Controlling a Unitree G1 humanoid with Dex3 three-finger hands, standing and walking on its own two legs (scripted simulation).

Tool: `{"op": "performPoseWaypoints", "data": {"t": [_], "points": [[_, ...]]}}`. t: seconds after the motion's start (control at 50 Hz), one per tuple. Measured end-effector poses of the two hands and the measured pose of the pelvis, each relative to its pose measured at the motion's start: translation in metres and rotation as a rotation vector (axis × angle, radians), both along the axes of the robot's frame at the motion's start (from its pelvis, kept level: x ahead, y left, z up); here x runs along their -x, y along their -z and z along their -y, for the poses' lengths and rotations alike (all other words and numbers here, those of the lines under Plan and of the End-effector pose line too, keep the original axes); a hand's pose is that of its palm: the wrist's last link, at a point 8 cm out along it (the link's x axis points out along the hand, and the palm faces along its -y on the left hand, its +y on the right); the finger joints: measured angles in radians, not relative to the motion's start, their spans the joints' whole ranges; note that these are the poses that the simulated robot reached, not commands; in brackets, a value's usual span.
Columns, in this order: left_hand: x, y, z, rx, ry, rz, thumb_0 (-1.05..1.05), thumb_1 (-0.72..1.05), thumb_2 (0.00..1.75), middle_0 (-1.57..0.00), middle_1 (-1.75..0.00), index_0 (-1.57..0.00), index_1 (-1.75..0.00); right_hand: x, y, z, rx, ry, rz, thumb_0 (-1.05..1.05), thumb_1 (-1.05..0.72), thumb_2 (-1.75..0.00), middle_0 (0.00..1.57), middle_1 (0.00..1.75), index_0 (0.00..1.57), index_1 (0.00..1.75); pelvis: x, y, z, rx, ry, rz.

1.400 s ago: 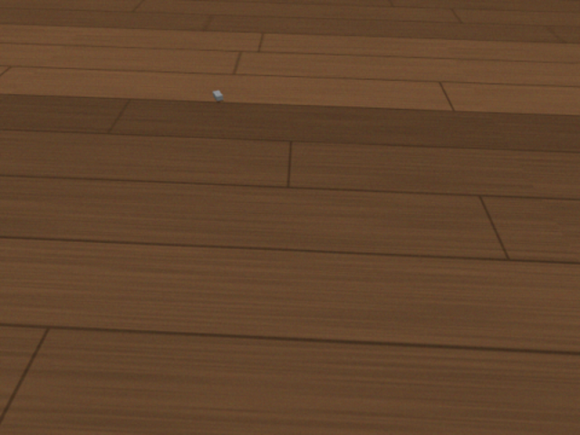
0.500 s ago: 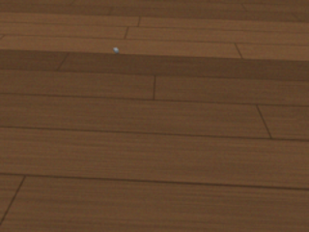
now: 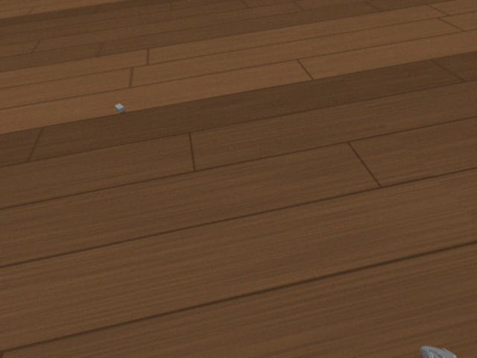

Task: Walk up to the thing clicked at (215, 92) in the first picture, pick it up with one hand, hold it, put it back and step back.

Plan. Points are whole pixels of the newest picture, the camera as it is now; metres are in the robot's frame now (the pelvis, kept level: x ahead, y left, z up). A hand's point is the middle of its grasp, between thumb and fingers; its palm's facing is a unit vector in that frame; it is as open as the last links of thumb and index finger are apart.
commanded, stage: walk up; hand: left
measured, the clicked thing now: (119, 108) +2.02 +1.02 -0.74
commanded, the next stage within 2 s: none
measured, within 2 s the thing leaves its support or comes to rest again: neither
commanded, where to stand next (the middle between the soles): +1.61 +1.15 m, yaw -53 degrees
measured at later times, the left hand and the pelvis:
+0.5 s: hand (64, 267) +0.37 +0.44 -0.15, palm faces -0.25 -0.81 -0.53, open 7.4 cm; pelvis +0.24 +0.14 -0.02, yaw -13 degrees
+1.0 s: hand (105, 157) +0.70 +0.43 -0.09, palm faces -0.34 -0.76 -0.56, open 7.4 cm; pelvis +0.49 +0.19 +0.00, yaw -23 degrees
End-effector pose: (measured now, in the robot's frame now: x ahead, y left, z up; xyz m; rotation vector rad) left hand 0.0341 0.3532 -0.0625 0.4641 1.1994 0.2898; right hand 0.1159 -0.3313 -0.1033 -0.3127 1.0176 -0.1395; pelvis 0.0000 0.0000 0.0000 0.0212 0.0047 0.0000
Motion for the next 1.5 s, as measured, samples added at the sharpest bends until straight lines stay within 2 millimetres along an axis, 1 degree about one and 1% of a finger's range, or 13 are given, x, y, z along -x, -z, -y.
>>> {"op": "performPoseWaypoints", "data": {"t": [0.08,0.24,0.32,0.4,0.48,0.66,0.78,0.86,0.96,1.1,1.22,1.3,1.5], "points": [[-0.022,0.001,-0.014,-0.084,0.000,0.061,0.01,0.90,0.89,-0.20,-0.30,-0.21,-0.30,-0.032,0.009,0.008,0.020,-0.008,-0.016,0.01,-0.90,-0.90,0.20,0.30,0.20,0.30,-0.024,0.014,0.001,0.055,0.016,0.010],[-0.070,-0.001,-0.032,-0.040,0.035,-0.019,0.01,0.90,0.89,-0.21,-0.30,-0.21,-0.30,-0.129,-0.031,-0.033,-0.009,-0.053,0.118,0.01,-0.90,-0.90,0.20,0.30,0.20,0.30,-0.096,-0.004,-0.035,0.060,0.092,0.027],[-0.129,0.008,-0.063,-0.024,0.091,-0.037,0.01,0.89,0.89,-0.21,-0.30,-0.21,-0.30,-0.173,-0.042,-0.054,0.012,-0.025,0.149,0.01,-0.90,-0.90,0.20,0.30,0.21,0.30,-0.145,0.000,-0.068,0.060,0.135,0.010],[-0.214,0.033,-0.112,-0.046,0.173,-0.050,0.01,0.89,0.89,-0.21,-0.30,-0.22,-0.30,-0.207,-0.036,-0.078,0.059,0.048,0.178,0.01,-0.90,-0.90,0.20,0.30,0.21,0.30,-0.199,0.022,-0.109,0.055,0.173,-0.005],[-0.316,0.044,-0.129,-0.060,0.244,-0.010,0.01,0.90,0.89,-0.21,-0.30,-0.21,-0.30,-0.190,-0.022,-0.111,0.068,0.174,0.104,0.00,-0.90,-0.90,0.20,0.30,0.21,0.30,-0.232,0.022,-0.133,0.026,0.213,0.004],[-0.508,0.005,-0.091,0.027,0.455,0.113,0.01,0.90,0.89,-0.20,-0.30,-0.21,-0.30,-0.119,-0.013,-0.173,0.005,0.447,-0.168,0.01,-0.90,-0.90,0.20,0.30,0.21,0.30,-0.324,-0.010,-0.163,-0.006,0.294,0.008],[-0.611,-0.010,-0.064,0.011,0.555,0.172,0.01,0.90,0.89,-0.20,-0.30,-0.21,-0.30,-0.127,0.015,-0.200,-0.059,0.545,-0.257,0.01,-0.90,-0.90,0.20,0.30,0.21,0.30,-0.390,-0.001,-0.169,-0.016,0.348,0.010],[-0.654,-0.009,-0.066,-0.008,0.541,0.259,0.01,0.90,0.89,-0.21,-0.30,-0.21,-0.30,-0.179,0.035,-0.210,-0.086,0.512,-0.255,0.01,-0.90,-0.90,0.20,0.30,0.20,0.30,-0.423,0.011,-0.170,0.032,0.367,0.014],[-0.666,-0.014,-0.094,-0.030,0.493,0.219,0.01,0.90,0.89,-0.21,-0.30,-0.21,-0.30,-0.276,0.030,-0.209,-0.094,0.451,-0.132,0.01,-0.90,-0.90,0.20,0.30,0.21,0.30,-0.468,0.003,-0.183,0.064,0.392,0.029],[-0.689,-0.006,-0.162,-0.066,0.458,0.087,0.01,0.89,0.89,-0.21,-0.30,-0.21,-0.30,-0.395,0.005,-0.208,-0.041,0.404,-0.005,0.01,-0.90,-0.90,0.20,0.30,0.21,0.30,-0.543,0.001,-0.218,0.068,0.428,0.025],[-0.748,0.025,-0.238,-0.109,0.440,-0.021,0.01,0.89,0.89,-0.21,-0.30,-0.21,-0.30,-0.482,-0.006,-0.228,0.059,0.409,0.024,0.00,-0.90,-0.90,0.20,0.30,0.21,0.30,-0.620,0.022,-0.264,0.060,0.453,0.002],[-0.800,0.037,-0.257,-0.122,0.443,-0.069,0.01,0.90,0.89,-0.21,-0.30,-0.21,-0.30,-0.506,-0.013,-0.263,0.072,0.452,0.016,0.00,-0.90,-0.90,0.20,0.30,0.20,0.30,-0.654,0.018,-0.286,0.041,0.489,0.002],[-0.925,0.021,-0.228,-0.059,0.594,-0.037,0.01,0.90,0.89,-0.21,-0.30,-0.21,-0.30,-0.508,-0.003,-0.333,0.008,0.615,-0.105,0.00,-0.90,-0.90,0.20,0.30,0.21,0.30,-0.740,0.000,-0.313,0.004,0.552,0.018]]}}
